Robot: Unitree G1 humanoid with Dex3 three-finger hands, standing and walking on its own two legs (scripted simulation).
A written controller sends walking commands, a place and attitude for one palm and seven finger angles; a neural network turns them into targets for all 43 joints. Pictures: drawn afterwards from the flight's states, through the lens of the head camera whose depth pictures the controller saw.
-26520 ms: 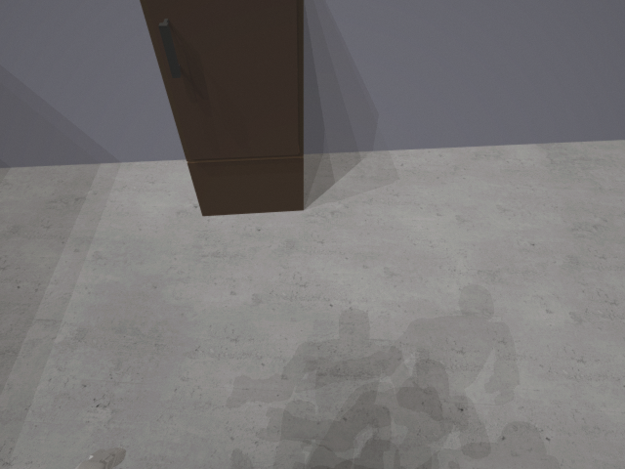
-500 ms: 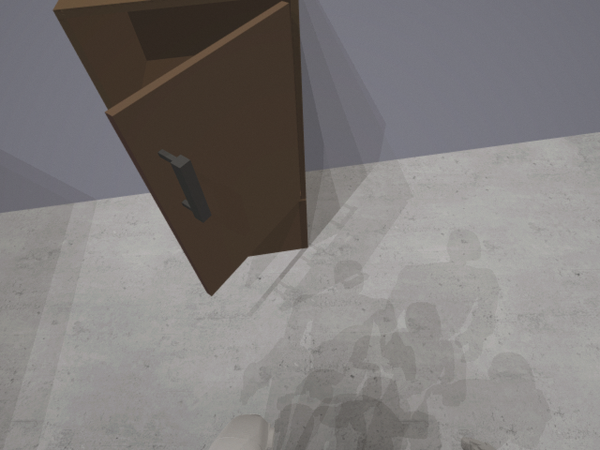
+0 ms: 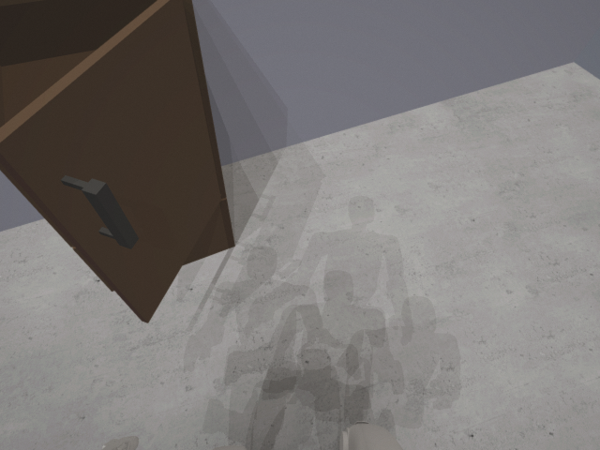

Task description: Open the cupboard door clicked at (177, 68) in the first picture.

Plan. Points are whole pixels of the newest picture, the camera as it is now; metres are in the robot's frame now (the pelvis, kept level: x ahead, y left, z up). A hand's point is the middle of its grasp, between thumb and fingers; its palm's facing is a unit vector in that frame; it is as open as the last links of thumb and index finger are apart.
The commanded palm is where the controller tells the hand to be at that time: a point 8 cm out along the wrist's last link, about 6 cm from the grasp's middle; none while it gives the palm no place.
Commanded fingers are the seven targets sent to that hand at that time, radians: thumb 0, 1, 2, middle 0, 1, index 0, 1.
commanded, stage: walk to a spot facing it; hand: left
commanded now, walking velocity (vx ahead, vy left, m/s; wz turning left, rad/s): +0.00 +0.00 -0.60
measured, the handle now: (101, 213) +0.41 +0.35 -0.01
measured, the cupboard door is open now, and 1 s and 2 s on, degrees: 46 46 46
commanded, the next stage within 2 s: none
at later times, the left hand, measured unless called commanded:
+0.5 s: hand (223, 419) +0.17 +0.13 -0.18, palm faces -0.29 -0.94 -0.19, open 7.4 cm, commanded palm none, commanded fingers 0.00 0.90 0.90 -0.20 -0.30 -0.20 -0.30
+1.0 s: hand (266, 405) +0.19 +0.07 -0.17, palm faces -0.51 -0.83 -0.20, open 7.4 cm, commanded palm none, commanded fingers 0.00 0.90 0.90 -0.20 -0.30 -0.20 -0.30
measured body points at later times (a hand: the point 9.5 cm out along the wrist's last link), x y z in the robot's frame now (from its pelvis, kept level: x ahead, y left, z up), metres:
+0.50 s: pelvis +0.01 -0.02 -0.02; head +0.06 -0.02 +0.43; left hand +0.18 +0.18 -0.16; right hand -0.01 -0.28 -0.15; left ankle +0.06 +0.10 -0.74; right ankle -0.01 -0.15 -0.73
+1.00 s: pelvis +0.07 -0.09 +0.00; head +0.11 -0.11 +0.45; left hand +0.22 +0.11 -0.15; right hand -0.01 -0.35 -0.14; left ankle +0.20 +0.00 -0.70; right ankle -0.03 -0.15 -0.74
